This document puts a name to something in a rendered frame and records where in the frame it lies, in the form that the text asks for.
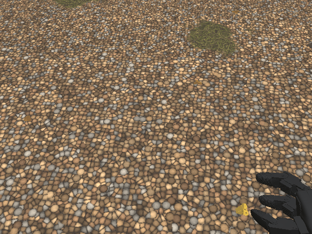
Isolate robot right hand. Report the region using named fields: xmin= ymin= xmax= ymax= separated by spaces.
xmin=251 ymin=171 xmax=312 ymax=234

